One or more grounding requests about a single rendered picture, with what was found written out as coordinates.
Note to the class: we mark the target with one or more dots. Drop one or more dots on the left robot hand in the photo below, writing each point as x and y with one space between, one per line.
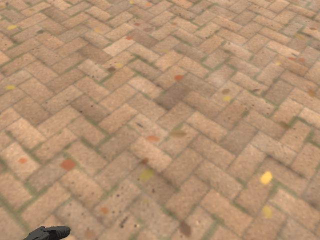
49 233

